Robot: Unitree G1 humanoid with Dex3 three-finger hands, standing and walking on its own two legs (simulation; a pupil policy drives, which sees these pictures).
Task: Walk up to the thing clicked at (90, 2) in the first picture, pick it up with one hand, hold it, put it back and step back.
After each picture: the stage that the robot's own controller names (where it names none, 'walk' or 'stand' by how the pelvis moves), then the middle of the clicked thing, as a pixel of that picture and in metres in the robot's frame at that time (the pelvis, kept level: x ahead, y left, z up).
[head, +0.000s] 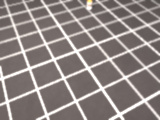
stand; (89, 4) +2.16 -0.14 -0.72
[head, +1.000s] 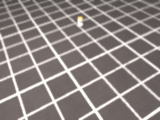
walk; (80, 21) +2.02 +0.15 -0.70
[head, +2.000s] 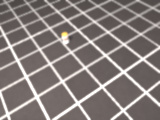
walk; (65, 38) +1.36 +0.29 -0.72
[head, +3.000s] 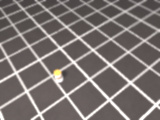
walk; (58, 76) +0.84 +0.29 -0.72
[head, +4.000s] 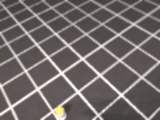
walk; (60, 113) +0.47 +0.25 -0.71
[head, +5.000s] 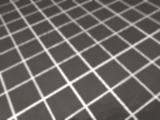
stand; out of the picture +0.35 +0.20 -0.72
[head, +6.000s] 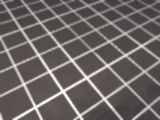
stand; out of the picture +0.30 +0.16 -0.72
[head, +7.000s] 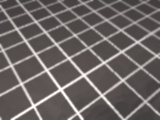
stand; out of the picture +0.31 +0.18 -0.73
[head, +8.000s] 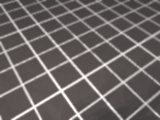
stand; out of the picture +0.32 +0.18 -0.73
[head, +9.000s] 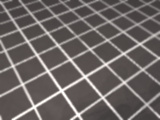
stand; out of the picture +0.30 +0.18 -0.73
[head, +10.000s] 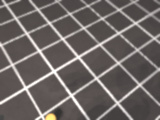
go down; out of the picture +0.33 +0.19 -0.69
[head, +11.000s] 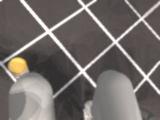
go down; (19, 69) +0.38 +0.23 -0.28
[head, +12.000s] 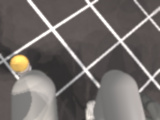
close in; (21, 66) +0.38 +0.23 -0.28
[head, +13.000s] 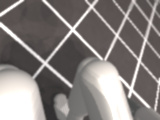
close in; out of the picture +0.37 +0.26 -0.21
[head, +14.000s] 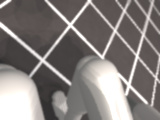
close; out of the picture +0.36 +0.27 -0.21
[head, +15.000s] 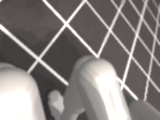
lift; out of the picture +0.35 +0.27 -0.22
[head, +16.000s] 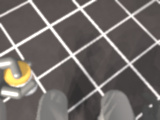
lift; (22, 79) +0.31 +0.20 -0.02
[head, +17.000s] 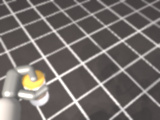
hold; (36, 88) +0.31 +0.17 +0.00
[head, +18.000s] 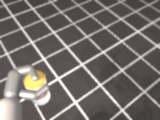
hold; (37, 88) +0.31 +0.17 +0.00
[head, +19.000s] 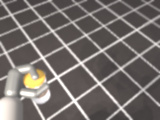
hold; (37, 87) +0.32 +0.16 -0.01
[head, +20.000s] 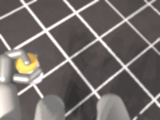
crouch; (30, 69) +0.37 +0.18 -0.08
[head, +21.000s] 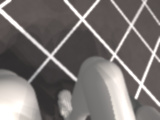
lower; out of the picture +0.38 +0.28 -0.22
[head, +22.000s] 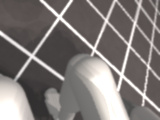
lower; out of the picture +0.40 +0.29 -0.22
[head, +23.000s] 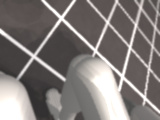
lower; out of the picture +0.40 +0.29 -0.22
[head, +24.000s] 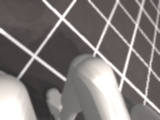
lower; out of the picture +0.40 +0.29 -0.22
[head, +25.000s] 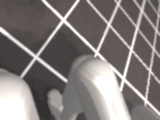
loosen; out of the picture +0.39 +0.28 -0.22
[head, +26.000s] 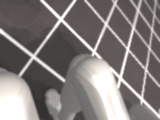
withdraw; out of the picture +0.38 +0.27 -0.22
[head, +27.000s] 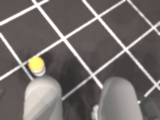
walk; (37, 67) +0.42 +0.22 -0.33
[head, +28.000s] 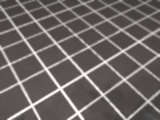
stand; out of the picture +0.34 +0.16 -0.66
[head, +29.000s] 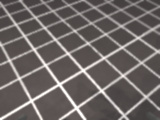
stand; out of the picture +0.36 +0.18 -0.66
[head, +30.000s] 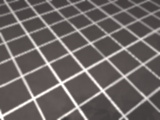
stand; out of the picture +0.36 +0.17 -0.69
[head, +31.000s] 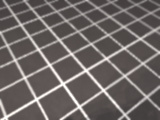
walk; out of the picture +0.37 +0.17 -0.72
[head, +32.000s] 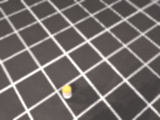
walk; (66, 91) +0.52 +0.11 -0.70
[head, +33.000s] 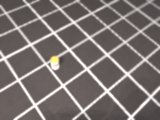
walk; (55, 63) +0.79 +0.20 -0.70
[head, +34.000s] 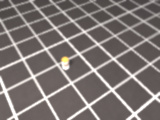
stand; (65, 63) +0.99 +0.18 -0.71
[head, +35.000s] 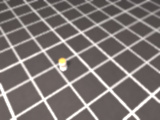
stand; (62, 64) +0.99 +0.20 -0.72
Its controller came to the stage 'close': yes
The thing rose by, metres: 0.71
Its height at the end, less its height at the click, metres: +0.00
